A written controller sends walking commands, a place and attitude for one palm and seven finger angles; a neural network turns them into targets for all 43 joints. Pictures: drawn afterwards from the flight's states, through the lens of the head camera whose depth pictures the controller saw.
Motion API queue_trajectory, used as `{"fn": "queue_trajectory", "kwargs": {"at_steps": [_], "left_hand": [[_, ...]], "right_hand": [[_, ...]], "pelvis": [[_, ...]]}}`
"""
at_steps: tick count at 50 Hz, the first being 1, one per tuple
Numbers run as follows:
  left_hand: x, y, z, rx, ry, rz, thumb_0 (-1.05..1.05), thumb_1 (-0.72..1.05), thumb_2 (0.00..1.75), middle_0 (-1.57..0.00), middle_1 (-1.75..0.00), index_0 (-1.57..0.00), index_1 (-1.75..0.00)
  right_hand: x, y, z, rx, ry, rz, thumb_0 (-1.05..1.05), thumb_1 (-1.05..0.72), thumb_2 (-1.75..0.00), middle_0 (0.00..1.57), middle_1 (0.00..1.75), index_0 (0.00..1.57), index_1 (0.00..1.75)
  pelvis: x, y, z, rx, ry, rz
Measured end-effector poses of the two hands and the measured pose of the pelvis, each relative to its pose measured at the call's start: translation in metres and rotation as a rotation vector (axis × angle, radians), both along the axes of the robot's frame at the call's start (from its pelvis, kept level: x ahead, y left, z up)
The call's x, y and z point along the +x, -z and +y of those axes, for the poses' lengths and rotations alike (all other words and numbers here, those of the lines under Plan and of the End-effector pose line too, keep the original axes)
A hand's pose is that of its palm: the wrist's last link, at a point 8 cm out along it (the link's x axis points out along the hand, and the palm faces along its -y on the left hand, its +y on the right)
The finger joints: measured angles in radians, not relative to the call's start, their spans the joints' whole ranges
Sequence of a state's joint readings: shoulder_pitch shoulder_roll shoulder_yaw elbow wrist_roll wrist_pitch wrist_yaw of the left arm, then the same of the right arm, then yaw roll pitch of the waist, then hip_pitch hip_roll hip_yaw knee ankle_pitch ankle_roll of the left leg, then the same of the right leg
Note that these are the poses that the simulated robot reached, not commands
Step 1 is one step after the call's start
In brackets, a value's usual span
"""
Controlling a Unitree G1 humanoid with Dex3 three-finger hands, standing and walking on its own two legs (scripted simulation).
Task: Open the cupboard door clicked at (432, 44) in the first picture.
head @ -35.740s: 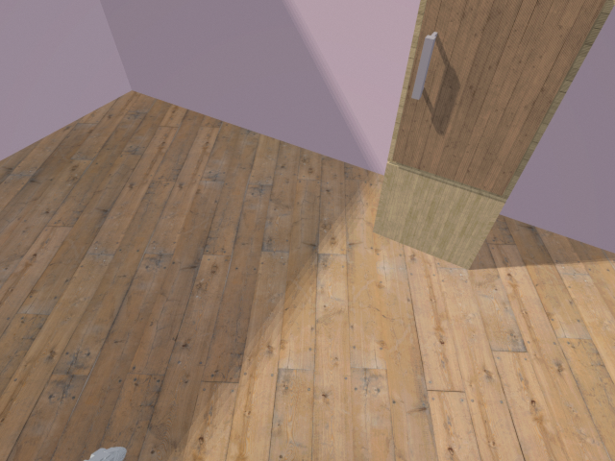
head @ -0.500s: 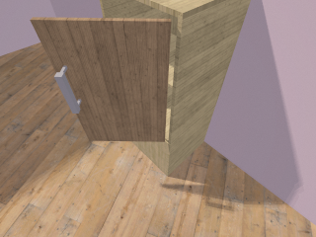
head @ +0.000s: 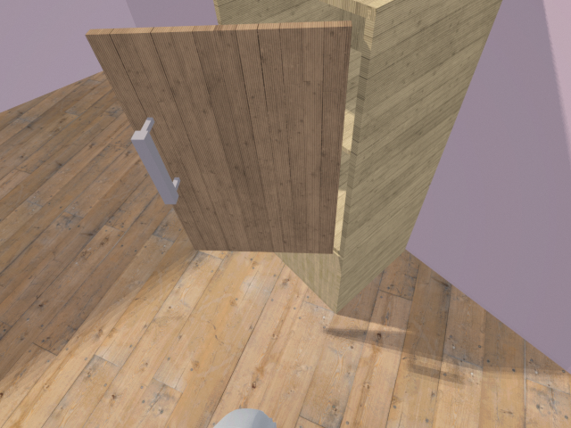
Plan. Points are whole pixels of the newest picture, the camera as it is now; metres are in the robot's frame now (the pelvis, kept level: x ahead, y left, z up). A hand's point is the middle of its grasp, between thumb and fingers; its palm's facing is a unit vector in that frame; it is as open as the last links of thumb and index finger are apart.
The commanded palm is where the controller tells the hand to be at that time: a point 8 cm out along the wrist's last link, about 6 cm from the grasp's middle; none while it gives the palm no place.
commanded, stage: shuffle to correct the standing spot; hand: left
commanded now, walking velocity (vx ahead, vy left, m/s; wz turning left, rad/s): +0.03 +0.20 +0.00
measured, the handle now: (160, 162) +0.55 +0.29 +0.03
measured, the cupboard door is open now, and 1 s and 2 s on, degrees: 45 45 45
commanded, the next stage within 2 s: come to a stop and stand still in 0.12 s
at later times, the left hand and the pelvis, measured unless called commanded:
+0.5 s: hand out of the picture +0.05 +0.28 -0.16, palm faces +0.03 -0.97 -0.22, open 7.4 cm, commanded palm none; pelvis +0.01 +0.09 +0.01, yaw +1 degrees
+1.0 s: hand out of the picture +0.05 +0.26 -0.17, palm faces -0.01 -0.98 -0.22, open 7.3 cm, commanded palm none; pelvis +0.03 +0.08 +0.00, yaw +0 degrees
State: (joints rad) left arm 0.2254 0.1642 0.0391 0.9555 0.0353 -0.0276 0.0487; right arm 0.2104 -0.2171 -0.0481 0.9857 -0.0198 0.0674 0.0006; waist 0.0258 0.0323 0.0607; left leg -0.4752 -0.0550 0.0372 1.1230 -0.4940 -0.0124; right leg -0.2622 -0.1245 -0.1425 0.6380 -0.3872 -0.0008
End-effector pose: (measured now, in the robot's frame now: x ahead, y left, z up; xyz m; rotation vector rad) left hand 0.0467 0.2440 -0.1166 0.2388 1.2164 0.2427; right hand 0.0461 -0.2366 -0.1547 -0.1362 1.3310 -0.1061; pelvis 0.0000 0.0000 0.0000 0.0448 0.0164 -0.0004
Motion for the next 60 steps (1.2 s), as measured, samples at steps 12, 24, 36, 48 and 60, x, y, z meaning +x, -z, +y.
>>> {"fn": "queue_trajectory", "kwargs": {"at_steps": [12, 24, 36, 48, 60], "left_hand": [[-0.048, 0.033, 0.072, -0.064, -0.065, 0.162, 0.01, 0.90, 0.89, -0.21, -0.30, -0.20, -0.30], [-0.004, 0.017, 0.090, -0.087, -0.006, 0.065, 0.01, 0.91, 0.89, -0.20, -0.29, -0.19, -0.30], [-0.009, 0.014, 0.068, -0.065, 0.060, 0.064, 0.01, 0.93, 0.89, -0.20, -0.30, -0.20, -0.30], [-0.002, 0.016, 0.065, -0.088, 0.046, 0.102, 0.01, 0.92, 0.89, -0.20, -0.30, -0.20, -0.30], [0.010, 0.022, 0.067, -0.113, 0.030, 0.133, 0.01, 0.92, 0.89, -0.20, -0.30, -0.20, -0.30]], "right_hand": [[0.077, -0.024, 0.052, -0.072, -0.068, -0.197, 0.00, -0.91, -0.89, 0.20, 0.30, 0.20, 0.30], [0.025, -0.027, 0.105, -0.048, -0.019, -0.115, 0.00, -0.93, -0.89, 0.20, 0.30, 0.20, 0.30], [-0.052, -0.003, 0.092, -0.006, 0.066, 0.027, 0.00, -0.93, -0.89, 0.20, 0.30, 0.20, 0.30], [-0.057, -0.010, 0.109, 0.027, 0.050, 0.121, 0.00, -0.92, -0.89, 0.20, 0.30, 0.20, 0.30], [0.021, -0.019, 0.094, -0.047, 0.013, 0.011, 0.01, -0.93, -0.89, 0.20, 0.30, 0.20, 0.30]], "pelvis": [[0.010, 0.012, 0.062, -0.007, -0.009, 0.001], [0.006, -0.006, 0.091, -0.024, -0.017, 0.002], [0.003, 0.001, 0.084, -0.052, -0.017, -0.026], [0.024, -0.003, 0.080, -0.035, -0.007, -0.006], [0.049, -0.006, 0.086, -0.034, 0.005, -0.004]]}}
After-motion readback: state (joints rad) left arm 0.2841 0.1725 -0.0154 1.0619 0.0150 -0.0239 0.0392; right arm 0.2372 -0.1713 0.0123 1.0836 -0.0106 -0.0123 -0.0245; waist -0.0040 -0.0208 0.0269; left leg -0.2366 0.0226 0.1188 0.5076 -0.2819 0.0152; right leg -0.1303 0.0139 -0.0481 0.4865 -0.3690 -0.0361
